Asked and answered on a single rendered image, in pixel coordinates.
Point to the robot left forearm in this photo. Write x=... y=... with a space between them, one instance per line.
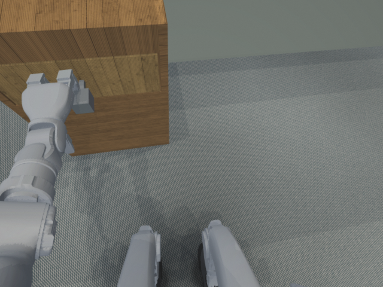
x=34 y=172

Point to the cabinet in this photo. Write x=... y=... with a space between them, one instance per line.
x=46 y=30

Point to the robot right thigh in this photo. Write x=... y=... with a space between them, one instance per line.
x=231 y=265

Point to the robot left upper arm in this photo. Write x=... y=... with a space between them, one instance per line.
x=27 y=232

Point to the left robot hand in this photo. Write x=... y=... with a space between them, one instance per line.
x=42 y=99

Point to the drawer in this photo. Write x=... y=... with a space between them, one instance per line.
x=104 y=76

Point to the right robot foot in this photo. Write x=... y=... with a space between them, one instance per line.
x=202 y=267

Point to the handle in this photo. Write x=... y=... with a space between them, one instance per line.
x=83 y=100

